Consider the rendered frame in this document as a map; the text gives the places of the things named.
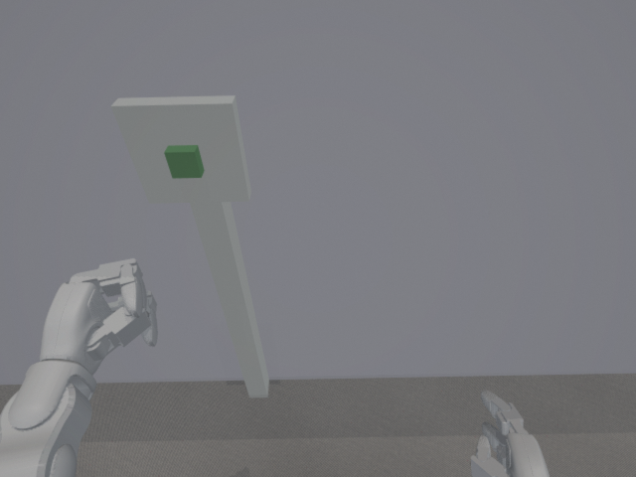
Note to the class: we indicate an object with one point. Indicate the button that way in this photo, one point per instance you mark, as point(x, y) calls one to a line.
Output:
point(184, 161)

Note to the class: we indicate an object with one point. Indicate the panel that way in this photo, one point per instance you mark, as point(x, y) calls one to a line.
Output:
point(148, 126)

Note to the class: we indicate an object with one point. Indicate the left robot forearm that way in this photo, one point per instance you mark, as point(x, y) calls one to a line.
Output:
point(42, 424)

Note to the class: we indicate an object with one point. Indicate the robot right hand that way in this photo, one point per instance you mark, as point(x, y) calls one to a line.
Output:
point(519, 453)

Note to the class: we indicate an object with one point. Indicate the robot left hand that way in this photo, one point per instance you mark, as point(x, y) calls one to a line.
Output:
point(81, 326)

